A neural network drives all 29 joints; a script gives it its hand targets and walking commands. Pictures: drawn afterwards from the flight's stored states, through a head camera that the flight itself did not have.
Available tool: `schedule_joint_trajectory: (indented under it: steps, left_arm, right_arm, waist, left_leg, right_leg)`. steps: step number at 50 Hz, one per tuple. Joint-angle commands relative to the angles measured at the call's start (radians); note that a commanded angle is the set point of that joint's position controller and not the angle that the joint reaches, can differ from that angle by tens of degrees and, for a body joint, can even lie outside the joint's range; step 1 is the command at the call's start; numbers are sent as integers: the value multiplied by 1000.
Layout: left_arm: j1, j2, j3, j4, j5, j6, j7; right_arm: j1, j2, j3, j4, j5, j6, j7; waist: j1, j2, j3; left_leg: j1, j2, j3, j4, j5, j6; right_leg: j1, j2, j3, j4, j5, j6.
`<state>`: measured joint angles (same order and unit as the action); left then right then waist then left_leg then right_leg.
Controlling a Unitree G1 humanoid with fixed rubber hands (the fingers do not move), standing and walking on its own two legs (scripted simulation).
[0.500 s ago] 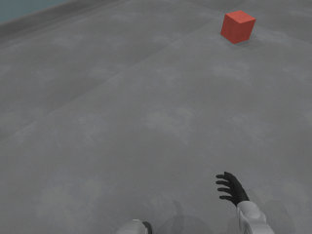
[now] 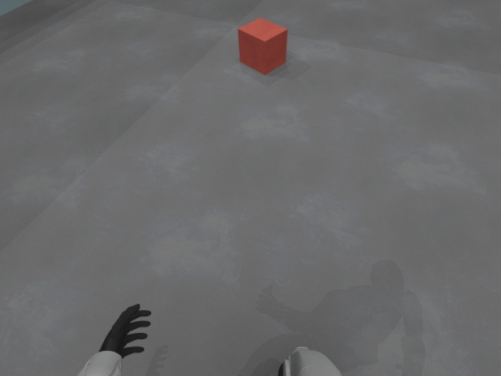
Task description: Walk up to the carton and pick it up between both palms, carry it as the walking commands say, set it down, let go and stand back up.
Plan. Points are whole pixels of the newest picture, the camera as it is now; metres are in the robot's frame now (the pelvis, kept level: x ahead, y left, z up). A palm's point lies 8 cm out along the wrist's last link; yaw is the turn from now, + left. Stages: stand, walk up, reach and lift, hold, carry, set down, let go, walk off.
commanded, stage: walk up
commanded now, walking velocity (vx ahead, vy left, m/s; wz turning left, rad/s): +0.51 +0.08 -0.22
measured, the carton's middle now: (262, 46) +2.16 -0.26 -0.63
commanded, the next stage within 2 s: none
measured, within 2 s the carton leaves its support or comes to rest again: neither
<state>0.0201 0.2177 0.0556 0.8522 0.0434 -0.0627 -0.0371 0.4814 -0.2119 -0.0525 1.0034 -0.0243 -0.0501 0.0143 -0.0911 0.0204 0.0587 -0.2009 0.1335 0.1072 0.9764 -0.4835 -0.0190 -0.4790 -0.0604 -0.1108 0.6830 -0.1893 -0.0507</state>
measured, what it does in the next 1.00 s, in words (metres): walks ahead: left foot, then right foot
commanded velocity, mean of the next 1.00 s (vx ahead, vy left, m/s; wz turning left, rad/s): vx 0.49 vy -0.06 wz -0.11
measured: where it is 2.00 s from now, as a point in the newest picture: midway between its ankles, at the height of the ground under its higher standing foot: (261, 207)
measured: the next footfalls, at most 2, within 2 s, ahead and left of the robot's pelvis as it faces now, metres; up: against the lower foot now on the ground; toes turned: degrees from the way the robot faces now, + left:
left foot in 0.44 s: +0.36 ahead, +0.16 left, +0.00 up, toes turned +6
right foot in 0.92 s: +0.56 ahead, -0.18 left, +0.00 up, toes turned -12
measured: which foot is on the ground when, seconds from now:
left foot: up 0.00-0.42, down 0.44-0.92, up 0.94-1.00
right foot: down 0.00-0.42, up 0.44-0.90, down 0.92-1.00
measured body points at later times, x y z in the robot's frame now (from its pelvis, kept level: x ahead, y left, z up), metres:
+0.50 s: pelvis +0.25 +0.05 +0.01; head +0.28 +0.07 +0.46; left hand +0.20 +0.30 -0.14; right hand +0.39 -0.20 -0.10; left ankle +0.32 +0.15 -0.72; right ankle +0.11 -0.09 -0.65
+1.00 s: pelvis +0.47 -0.05 +0.01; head +0.50 -0.07 +0.46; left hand +0.64 +0.17 -0.11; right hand +0.38 -0.29 -0.14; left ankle +0.35 +0.12 -0.65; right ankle +0.53 -0.17 -0.72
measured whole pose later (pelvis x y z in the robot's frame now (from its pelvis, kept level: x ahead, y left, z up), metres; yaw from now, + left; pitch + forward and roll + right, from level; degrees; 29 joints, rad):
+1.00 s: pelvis +0.47 -0.05 +0.01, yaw -4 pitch +1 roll +0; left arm 0.09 0.20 0.05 0.93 0.03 -0.08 -0.03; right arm 0.44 -0.21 -0.05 1.04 -0.03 -0.05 0.00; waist -0.07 0.03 0.05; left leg -0.27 0.16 0.04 1.03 -0.45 -0.01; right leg -0.39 -0.05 -0.13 0.58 -0.20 -0.02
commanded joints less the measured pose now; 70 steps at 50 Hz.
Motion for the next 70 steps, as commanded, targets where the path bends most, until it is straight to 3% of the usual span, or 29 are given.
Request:
schedule_joint_trajectory:
  steps: [1, 3, 5, 12, 17, 19, 21, 22, 23, 24, 25, 27, 30, 36, 41, 44, 45, 46, 47, 48, 49, 50, 51, 54, 59, 63, 67, 68, 70]
  left_arm:
    - [336, 193, 52, 62, -10, -10, 24]
    - [222, 127, 27, 58, -24, -23, 26]
    - [238, 110, 16, 68, -27, -35, 27]
    - [378, 98, 12, 113, -27, -40, 35]
    - [434, 106, 25, 153, -32, -21, 30]
    - [456, 117, 33, 163, -30, -13, 33]
    - [459, 112, 32, 159, -34, -10, 31]
    - [449, 84, 30, 141, -32, -12, 32]
    - [499, 37, 30, 112, -22, -6, 34]
    - [476, 74, 30, 123, -11, 5, 31]
    - [441, 77, 24, 128, -12, 7, 24]
    - [406, 55, 22, 137, -20, 19, 9]
    - [387, 26, 20, 127, -11, 52, -12]
    - [131, 0, -3, 43, -21, 68, -43]
    - [6, 27, -4, 9, -28, 53, -51]
    - [70, 39, 6, 31, -17, 25, -35]
    - [158, 73, 21, 67, -15, 15, -23]
    - [301, 133, 45, 113, -10, 1, -6]
    - [470, 252, 75, 141, 4, -13, 15]
    - [530, 301, 81, 152, -12, -3, 25]
    - [475, 267, 70, 138, -8, -13, 24]
    - [384, 208, 51, 124, -9, -25, 25]
    - [283, 146, 33, 108, -19, -37, 25]
    - [262, 70, 2, 139, -28, -53, 27]
    - [379, 87, -2, 167, -27, -51, 36]
    - [404, 95, 3, 187, -33, -42, 35]
    - [488, 115, 22, 223, -23, -28, 40]
    - [480, 128, 28, 222, -24, -25, 42]
    - [458, 140, 28, 216, -34, -18, 40]
  right_arm:
    - [-79, -67, -9, -121, -3, -28, -10]
    - [-59, -66, -12, -103, -5, -5, -1]
    - [-65, -58, -17, -93, -10, 18, 7]
    - [-370, -26, -14, -161, 1, 34, 34]
    - [-459, -41, -1, -178, 15, 15, 28]
    - [-415, -65, -6, -159, 8, 5, 16]
    - [-191, -129, -28, -74, -2, -14, -1]
    - [-8, -235, -53, -36, -16, -18, -18]
    - [107, -373, -79, -2, -15, -11, -38]
    - [14, -336, -66, -18, -5, -9, -40]
    - [-79, -259, -50, -31, -3, -16, -37]
    - [-175, -146, -27, -33, -1, -28, -24]
    - [-119, -112, -15, -9, -4, -43, -17]
    - [-1, -136, -19, 9, -3, -38, -26]
    - [23, -180, -39, 22, 1, -27, -25]
    - [2, -149, -37, 32, 10, -15, -17]
    - [12, -136, -30, 31, 12, -12, -15]
    - [22, -111, -20, 20, 8, -11, -12]
    - [-22, -47, -5, -34, 6, -24, -10]
    - [-36, -53, -5, -74, 1, -26, -15]
    - [-59, -73, -6, -62, -14, -27, -18]
    - [-56, -75, -10, -34, -11, -22, -15]
    - [-58, -61, -11, -27, -4, -15, -9]
    - [-71, -46, -17, -34, -4, 22, 12]
    - [-285, -51, -25, -90, -1, 51, 35]
    - [-426, -33, -6, -128, 18, 37, 45]
    - [-487, -36, 0, -142, 8, 13, 28]
    - [-460, -47, -2, -134, 5, 6, 22]
    - [-265, -104, -20, -60, 0, -12, 7]
  waist:
    - [167, -156, -141]
    - [97, -121, -70]
    - [74, -119, -60]
    - [126, -134, 37]
    - [138, -213, 35]
    - [125, -162, 20]
    - [33, -17, -112]
    - [-34, 179, -191]
    - [-49, 321, -285]
    - [6, 144, -242]
    - [44, 86, -128]
    - [89, 86, -18]
    - [100, 155, -35]
    - [31, 153, 56]
    - [9, 186, 98]
    - [56, 196, 34]
    - [96, 104, -26]
    - [157, -28, -117]
    - [242, -329, -192]
    - [248, -370, -267]
    - [214, -219, -214]
    - [170, -75, -143]
    - [119, -50, -100]
    - [73, -180, -49]
    - [104, -165, 42]
    - [113, -223, 78]
    - [144, -170, 82]
    - [131, -164, 62]
    - [48, -59, -62]
  left_leg:
    - [-517, 37, -101, 351, 87, 34]
    - [-423, 61, -108, 238, 162, 7]
    - [-380, 52, -81, 172, 202, -14]
    - [-370, 28, -25, -198, 410, -33]
    - [-219, -27, 24, -375, 395, -32]
    - [-145, -42, 41, -426, 338, -31]
    - [177, -46, 54, -486, 281, -12]
    - [367, 195, -260, -562, 280, 14]
    - [505, 461, -715, -735, 295, 89]
    - [376, 467, -714, -741, 216, 114]
    - [236, 383, -579, -754, 232, 106]
    - [83, 236, -312, -746, 393, 88]
    - [48, 178, -137, -715, 665, 66]
    - [52, 204, -82, -800, 445, 73]
    - [46, 214, -87, -837, 323, 82]
    - [14, 166, 6, -719, 243, 70]
    - [-42, 129, 30, -580, 282, 62]
    - [-152, 77, 57, -326, 301, 45]
    - [-401, -26, 64, 24, -4, 10]
    - [-525, -34, -33, 230, -98, 28]
    - [-555, 3, -96, 329, -9, 43]
    - [-541, 31, -122, 341, 96, 44]
    - [-471, 67, -134, 293, 185, 30]
    - [-372, 47, -98, 199, 252, 1]
    - [-453, 40, -62, -3, 365, -29]
    - [-286, -10, 2, -272, 414, -38]
    - [-257, -27, 39, -372, 322, -31]
    - [-228, -33, 36, -409, 295, -27]
    - [38, -79, 92, -520, 293, -8]
  right_leg:
    - [536, -342, 558, -397, -31, -171]
    - [373, -245, 398, -424, 89, -118]
    - [328, -228, 310, -451, 207, -108]
    - [314, -202, 201, -554, 58, -80]
    - [342, -149, 132, -530, 38, -70]
    - [362, -154, 152, -441, 110, -59]
    - [276, -71, 95, -113, 209, -31]
    - [76, 15, 66, 191, -92, 11]
    - [-163, 80, 121, 469, -383, 40]
    - [-156, -2, 228, 587, -304, 36]
    - [-137, -24, 215, 567, -210, 34]
    - [-92, -69, 168, 493, -73, 48]
    - [-52, -54, 116, 462, 12, 70]
    - [-103, -65, 64, 154, 98, 90]
    - [7, -49, 8, -93, 61, 86]
    - [204, -7, -49, -195, 17, 82]
    - [364, 19, -64, -203, -8, 78]
    - [569, -16, 11, -215, -75, 54]
    - [705, -275, 384, -342, -192, -23]
    - [739, -407, 641, -469, -341, -107]
    - [675, -425, 663, -480, -290, -115]
    - [574, -414, 589, -453, -86, -103]
    - [465, -337, 445, -442, 55, -83]
    - [348, -244, 249, -471, 182, -39]
    - [363, -246, 183, -547, 113, -59]
    - [286, -165, 71, -596, -42, -47]
    - [365, -202, 135, -533, 64, -71]
    - [392, -207, 146, -491, 107, -67]
    - [375, -138, 54, -220, 241, -39]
